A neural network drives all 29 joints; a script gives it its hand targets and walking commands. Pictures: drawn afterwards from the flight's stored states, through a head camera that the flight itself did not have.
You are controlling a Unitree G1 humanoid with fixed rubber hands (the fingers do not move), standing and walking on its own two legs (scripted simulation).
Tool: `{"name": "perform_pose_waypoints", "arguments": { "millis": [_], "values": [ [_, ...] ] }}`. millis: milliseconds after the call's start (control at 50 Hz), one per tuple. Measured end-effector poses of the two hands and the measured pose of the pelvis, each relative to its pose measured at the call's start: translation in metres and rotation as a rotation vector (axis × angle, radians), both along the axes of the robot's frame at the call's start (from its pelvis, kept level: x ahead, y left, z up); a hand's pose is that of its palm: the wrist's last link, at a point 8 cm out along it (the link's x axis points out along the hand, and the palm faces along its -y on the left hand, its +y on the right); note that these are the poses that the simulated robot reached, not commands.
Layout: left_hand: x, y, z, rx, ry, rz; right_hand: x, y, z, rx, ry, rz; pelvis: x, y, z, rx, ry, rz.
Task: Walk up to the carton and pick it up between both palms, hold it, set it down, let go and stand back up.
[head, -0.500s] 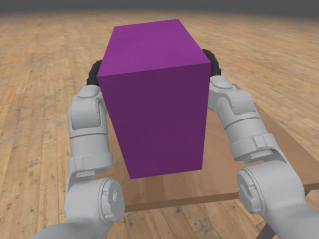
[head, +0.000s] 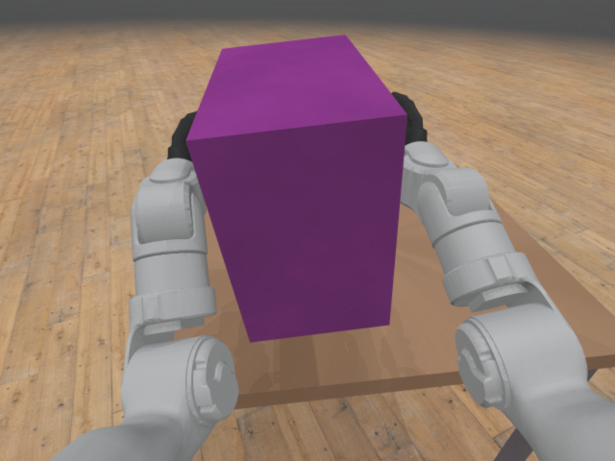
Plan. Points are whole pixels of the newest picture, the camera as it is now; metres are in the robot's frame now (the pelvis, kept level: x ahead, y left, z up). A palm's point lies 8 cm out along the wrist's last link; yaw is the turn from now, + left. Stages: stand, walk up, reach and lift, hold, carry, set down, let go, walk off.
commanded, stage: hold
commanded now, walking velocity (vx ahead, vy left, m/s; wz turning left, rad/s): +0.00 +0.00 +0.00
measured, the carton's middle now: (300, 178) +0.40 +0.01 +0.25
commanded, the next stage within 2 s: none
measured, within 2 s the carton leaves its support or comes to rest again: neither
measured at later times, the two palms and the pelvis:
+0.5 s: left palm (185, 173) +0.37 +0.15 +0.27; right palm (407, 155) +0.37 -0.12 +0.29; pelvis +0.00 +0.00 +0.00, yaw +0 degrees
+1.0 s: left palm (185, 172) +0.37 +0.15 +0.27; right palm (408, 154) +0.37 -0.12 +0.29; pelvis +0.00 +0.00 +0.00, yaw +0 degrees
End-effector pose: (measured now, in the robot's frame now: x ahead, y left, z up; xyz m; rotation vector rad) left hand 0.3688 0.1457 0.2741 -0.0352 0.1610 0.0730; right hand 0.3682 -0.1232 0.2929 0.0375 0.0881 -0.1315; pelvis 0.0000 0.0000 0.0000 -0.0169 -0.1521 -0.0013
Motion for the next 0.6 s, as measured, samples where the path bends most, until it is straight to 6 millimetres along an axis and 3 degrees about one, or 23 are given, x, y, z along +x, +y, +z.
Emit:
{"name": "perform_pose_waypoints", "arguments": {
  "millis": [600],
  "values": [
    [0.0014, 0.0008, -0.0025, 0.002, -0.003, 0.005, 0.0024, 0.0009, -0.0027, 0.0, 0.001, 0.005, 0.003, 0.0014, 0.0001, -0.002, 0.001, 0.0]
  ]
}}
